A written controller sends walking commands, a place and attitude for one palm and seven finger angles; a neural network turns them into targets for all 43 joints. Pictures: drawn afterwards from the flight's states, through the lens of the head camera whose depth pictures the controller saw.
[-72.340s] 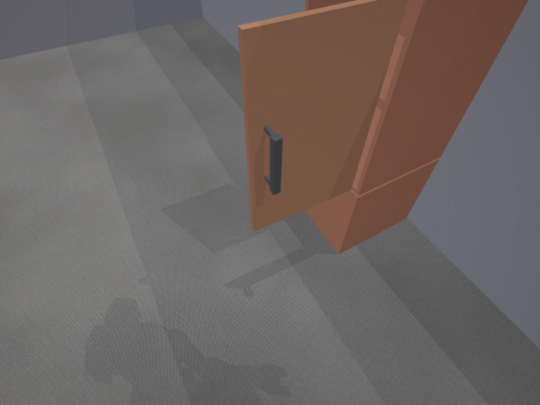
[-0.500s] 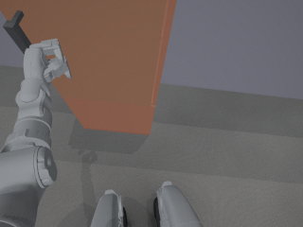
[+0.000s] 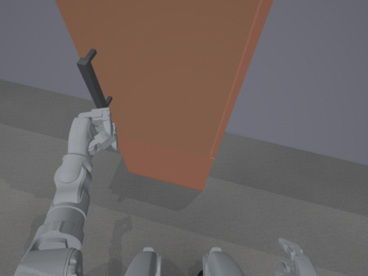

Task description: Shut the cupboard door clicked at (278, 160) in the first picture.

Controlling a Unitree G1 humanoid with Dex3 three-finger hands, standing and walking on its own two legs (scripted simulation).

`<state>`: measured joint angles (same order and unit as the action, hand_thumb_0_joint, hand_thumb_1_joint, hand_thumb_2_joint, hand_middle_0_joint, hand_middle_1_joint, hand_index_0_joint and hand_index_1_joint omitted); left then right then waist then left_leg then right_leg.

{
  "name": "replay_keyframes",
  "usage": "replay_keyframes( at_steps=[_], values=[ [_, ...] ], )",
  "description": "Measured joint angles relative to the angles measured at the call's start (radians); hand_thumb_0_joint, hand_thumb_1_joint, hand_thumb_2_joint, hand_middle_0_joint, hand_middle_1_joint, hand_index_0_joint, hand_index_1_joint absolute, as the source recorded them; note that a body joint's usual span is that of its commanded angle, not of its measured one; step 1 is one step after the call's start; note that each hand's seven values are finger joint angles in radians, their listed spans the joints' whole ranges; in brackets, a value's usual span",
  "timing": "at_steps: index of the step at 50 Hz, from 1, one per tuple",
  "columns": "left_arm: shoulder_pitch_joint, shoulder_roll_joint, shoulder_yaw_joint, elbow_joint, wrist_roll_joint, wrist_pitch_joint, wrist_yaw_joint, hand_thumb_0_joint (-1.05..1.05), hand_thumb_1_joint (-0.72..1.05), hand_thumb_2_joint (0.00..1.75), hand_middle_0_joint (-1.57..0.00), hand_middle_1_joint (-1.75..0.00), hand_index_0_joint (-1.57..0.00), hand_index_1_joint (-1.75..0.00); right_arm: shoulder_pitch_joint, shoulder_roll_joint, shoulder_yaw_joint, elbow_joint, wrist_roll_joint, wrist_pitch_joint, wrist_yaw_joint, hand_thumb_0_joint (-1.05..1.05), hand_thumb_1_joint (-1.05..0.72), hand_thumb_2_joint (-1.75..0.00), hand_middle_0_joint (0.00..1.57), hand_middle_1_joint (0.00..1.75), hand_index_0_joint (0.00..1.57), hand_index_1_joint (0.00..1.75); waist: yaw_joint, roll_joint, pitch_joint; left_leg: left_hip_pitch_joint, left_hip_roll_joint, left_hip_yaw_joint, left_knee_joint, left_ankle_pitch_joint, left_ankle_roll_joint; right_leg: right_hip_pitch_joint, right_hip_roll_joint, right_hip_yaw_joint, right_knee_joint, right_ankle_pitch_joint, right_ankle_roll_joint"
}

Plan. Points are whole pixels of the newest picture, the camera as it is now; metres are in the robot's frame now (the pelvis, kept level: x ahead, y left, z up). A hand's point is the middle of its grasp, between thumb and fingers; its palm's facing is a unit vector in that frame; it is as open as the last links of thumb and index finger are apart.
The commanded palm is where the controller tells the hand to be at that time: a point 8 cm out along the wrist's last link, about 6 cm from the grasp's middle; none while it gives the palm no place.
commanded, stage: draw the hand back to the body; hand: left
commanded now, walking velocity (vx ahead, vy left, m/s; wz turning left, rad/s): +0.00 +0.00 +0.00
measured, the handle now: (98, 84) +0.55 +0.23 +0.04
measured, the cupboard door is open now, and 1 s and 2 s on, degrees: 0 0 0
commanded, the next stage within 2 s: step back with the hand held close in 1.62 s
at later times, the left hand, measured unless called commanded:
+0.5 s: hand (76, 148) +0.32 +0.19 +0.12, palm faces -0.05 -1.00 -0.04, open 3.1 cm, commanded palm +0.29 +0.25 +0.13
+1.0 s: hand out of the picture +0.26 +0.24 +0.20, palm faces +0.37 -0.87 -0.33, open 4.3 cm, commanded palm +0.21 +0.28 +0.22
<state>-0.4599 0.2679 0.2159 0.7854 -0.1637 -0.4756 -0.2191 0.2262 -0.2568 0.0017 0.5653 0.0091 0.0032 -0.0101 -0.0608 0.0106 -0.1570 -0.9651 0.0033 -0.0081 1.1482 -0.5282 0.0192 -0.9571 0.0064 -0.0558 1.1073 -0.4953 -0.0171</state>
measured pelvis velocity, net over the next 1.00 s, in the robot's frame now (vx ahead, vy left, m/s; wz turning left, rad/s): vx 0.03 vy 0.00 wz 0.01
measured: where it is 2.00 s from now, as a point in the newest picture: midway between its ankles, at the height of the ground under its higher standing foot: outside the picture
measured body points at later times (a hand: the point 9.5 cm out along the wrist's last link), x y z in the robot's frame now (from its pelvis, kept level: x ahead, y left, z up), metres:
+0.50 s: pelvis +0.00 +0.00 +0.04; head +0.04 +0.00 +0.49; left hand +0.32 +0.25 +0.13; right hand +0.13 -0.25 -0.06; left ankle +0.01 +0.11 -0.65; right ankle +0.02 -0.11 -0.65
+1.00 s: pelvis +0.03 +0.00 +0.09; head +0.01 -0.03 +0.54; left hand +0.23 +0.29 +0.22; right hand +0.23 -0.21 +0.01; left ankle +0.01 +0.11 -0.65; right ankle +0.02 -0.11 -0.65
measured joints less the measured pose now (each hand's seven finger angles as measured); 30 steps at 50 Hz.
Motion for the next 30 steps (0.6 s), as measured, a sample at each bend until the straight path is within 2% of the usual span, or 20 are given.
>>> replay_keyframes(
  at_steps=[6, 15, 22, 28, 30],
  values=[
    [-0.01, 0.015, -0.001, -0.035, -0.017, 0.023, -0.024, 0.02, 0.9, 0.9, -1.3, -1.5, -1.31, -1.5, -0.017, 0.012, 0.008, 0.002, 0.004, 0.0, -0.003, 0.0, -0.91, -0.9, 0.2, 0.3, 0.2, 0.3, 0.007, 0.007, 0.006, -0.006, 0.001, -0.004, 0.013, -0.002, -0.002, -0.003, 0.001, -0.004, 0.009, -0.001, -0.001],
    [0.222, 0.008, 0.0, -0.279, -0.074, 0.129, -0.037, 0.02, 0.9, 0.9, -1.3, -1.5, -1.3, -1.5, 0.068, 0.025, 0.031, -0.021, 0.032, 0.025, -0.014, 0.0, -0.91, -0.9, 0.2, 0.3, 0.2, 0.3, 0.018, 0.029, 0.021, 0.166, 0.002, 0.016, -0.132, 0.044, 0.004, 0.158, 0.005, 0.018, -0.126, 0.047, 0.004],
    [0.336, 0.026, 0.004, -0.39, -0.109, 0.152, -0.058, 0.02, 0.9, 0.9, -1.3, -1.5, -1.3, -1.5, 0.084, 0.008, 0.033, -0.018, 0.041, -0.003, -0.033, 0.01, -0.91, -0.9, 0.2, 0.3, 0.2, 0.3, 0.022, 0.029, 0.035, 0.277, -0.001, 0.01, -0.211, 0.074, 0.002, 0.272, 0.004, 0.013, -0.207, 0.075, 0.003],
    [0.433, 0.035, 0.008, -0.499, -0.133, 0.209, -0.09, 0.02, 0.9, 0.9, -1.28, -1.48, -1.28, -1.48, 0.063, -0.011, 0.026, -0.036, 0.049, -0.039, -0.045, 0.01, -0.91, -0.9, 0.2, 0.3, 0.2, 0.3, 0.033, 0.032, 0.04, 0.362, -0.004, 0.01, -0.267, 0.093, 0.002, 0.357, 0.002, 0.014, -0.26, 0.091, 0.003],
    [0.472, 0.043, -0.007, -0.559, -0.068, 0.247, -0.013, 0.02, 0.9, 0.9, -1.25, -1.45, -1.26, -1.45, 0.047, -0.006, 0.021, -0.036, 0.044, -0.04, -0.058, 0.01, -0.91, -0.9, 0.2, 0.3, 0.2, 0.3, 0.043, 0.03, 0.044, 0.403, -0.006, 0.015, -0.298, 0.103, 0.002, 0.395, 0.0, 0.019, -0.286, 0.099, 0.003]
  ],
)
